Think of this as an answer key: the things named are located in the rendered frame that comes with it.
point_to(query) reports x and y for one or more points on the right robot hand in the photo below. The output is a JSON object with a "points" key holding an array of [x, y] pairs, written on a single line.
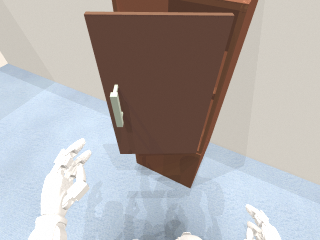
{"points": [[267, 231]]}

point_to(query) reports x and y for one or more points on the cupboard door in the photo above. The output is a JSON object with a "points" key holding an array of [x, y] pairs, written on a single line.
{"points": [[166, 65]]}

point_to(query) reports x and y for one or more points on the robot right shin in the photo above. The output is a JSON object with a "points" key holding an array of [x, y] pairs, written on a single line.
{"points": [[186, 233]]}

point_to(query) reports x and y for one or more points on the left robot forearm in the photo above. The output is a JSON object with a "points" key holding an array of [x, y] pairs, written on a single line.
{"points": [[49, 227]]}

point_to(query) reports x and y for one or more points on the handle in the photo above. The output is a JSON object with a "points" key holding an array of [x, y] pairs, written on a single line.
{"points": [[115, 102]]}

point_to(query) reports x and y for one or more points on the left robot hand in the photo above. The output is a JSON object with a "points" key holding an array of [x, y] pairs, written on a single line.
{"points": [[54, 200]]}

